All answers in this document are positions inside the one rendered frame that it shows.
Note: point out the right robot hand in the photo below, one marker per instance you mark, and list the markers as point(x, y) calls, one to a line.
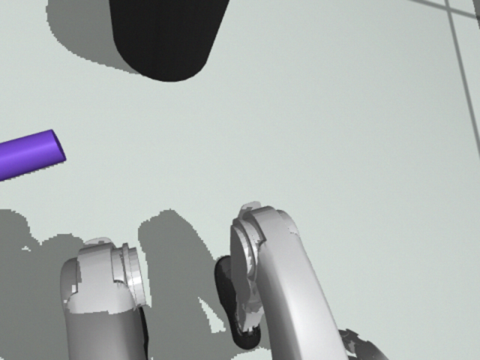
point(364, 350)

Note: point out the right robot foot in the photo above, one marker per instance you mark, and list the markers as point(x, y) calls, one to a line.
point(227, 295)

